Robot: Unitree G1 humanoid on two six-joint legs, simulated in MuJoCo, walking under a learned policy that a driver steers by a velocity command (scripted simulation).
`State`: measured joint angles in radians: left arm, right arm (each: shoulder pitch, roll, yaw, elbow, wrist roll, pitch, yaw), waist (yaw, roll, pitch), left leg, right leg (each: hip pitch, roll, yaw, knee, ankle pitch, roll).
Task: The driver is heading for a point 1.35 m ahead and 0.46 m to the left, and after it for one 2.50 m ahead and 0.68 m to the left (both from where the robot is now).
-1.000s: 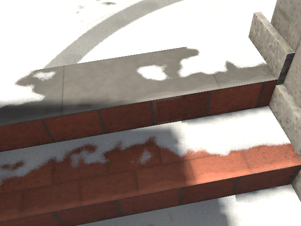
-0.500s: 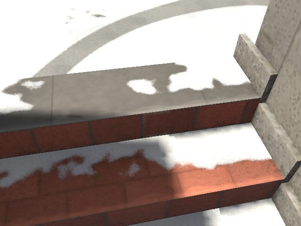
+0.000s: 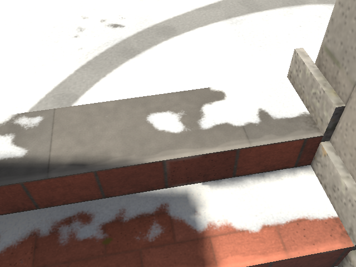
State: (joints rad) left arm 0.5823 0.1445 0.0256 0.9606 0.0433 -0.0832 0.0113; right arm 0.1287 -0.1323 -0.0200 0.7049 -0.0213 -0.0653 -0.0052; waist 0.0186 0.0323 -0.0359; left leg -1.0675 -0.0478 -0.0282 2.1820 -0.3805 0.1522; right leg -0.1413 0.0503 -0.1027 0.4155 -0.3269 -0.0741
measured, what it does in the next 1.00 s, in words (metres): climbs: left foot 0.15 m higher, then right foot 0.15 m higher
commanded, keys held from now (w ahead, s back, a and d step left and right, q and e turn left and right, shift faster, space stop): w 0.48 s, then w+q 0.52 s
